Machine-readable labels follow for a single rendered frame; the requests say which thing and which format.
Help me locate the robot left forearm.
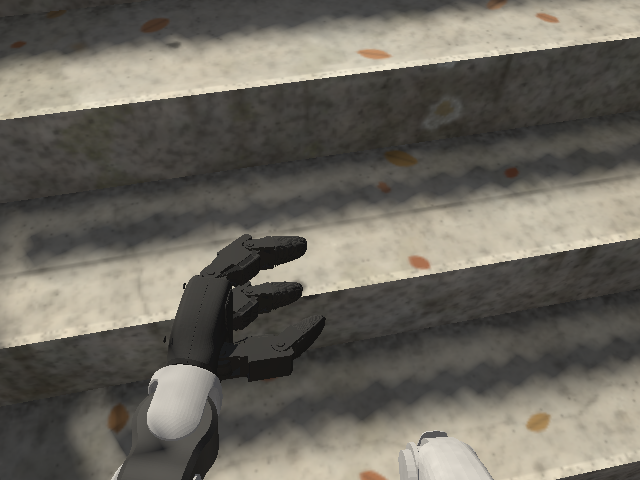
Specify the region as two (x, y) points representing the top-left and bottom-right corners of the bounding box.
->
(111, 364), (223, 480)

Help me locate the robot left hand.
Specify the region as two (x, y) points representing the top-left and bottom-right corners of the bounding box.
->
(163, 234), (326, 383)

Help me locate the robot right thigh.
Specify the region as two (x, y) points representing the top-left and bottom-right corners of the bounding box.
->
(398, 437), (494, 480)

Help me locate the right robot shin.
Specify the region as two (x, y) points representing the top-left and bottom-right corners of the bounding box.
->
(417, 430), (478, 457)

